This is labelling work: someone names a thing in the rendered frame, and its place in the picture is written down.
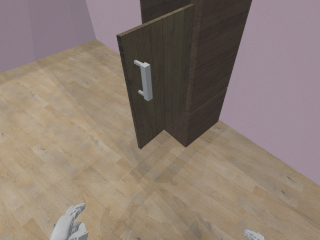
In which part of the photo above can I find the cupboard door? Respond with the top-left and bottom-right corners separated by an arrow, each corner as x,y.
116,3 -> 195,149

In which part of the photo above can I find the handle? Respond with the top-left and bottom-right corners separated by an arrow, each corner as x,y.
134,60 -> 153,101

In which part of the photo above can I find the robot left hand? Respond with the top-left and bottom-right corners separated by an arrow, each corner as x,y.
50,203 -> 89,240

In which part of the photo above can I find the robot right hand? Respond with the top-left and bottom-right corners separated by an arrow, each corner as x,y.
244,229 -> 265,240

